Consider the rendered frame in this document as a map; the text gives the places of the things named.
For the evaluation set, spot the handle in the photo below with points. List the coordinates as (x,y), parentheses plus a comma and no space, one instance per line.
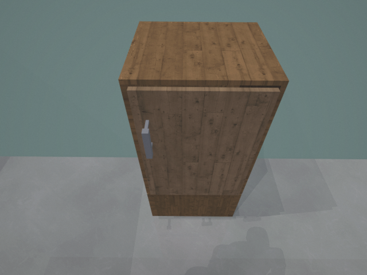
(147,141)

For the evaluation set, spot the cupboard door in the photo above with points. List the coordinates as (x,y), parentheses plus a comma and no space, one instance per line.
(204,138)

